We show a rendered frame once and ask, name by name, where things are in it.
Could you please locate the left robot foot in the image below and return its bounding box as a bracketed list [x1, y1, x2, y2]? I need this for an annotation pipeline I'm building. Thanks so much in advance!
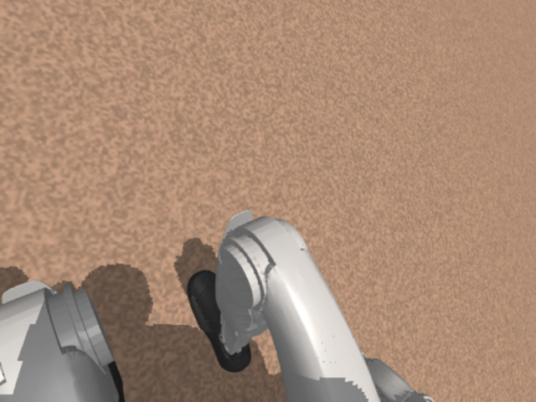
[108, 361, 125, 402]

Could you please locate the right robot foot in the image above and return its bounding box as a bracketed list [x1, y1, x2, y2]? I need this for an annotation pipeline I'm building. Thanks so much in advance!
[187, 271, 251, 373]

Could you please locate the right robot hand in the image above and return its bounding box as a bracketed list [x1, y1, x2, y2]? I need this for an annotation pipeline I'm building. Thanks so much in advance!
[361, 352, 416, 402]

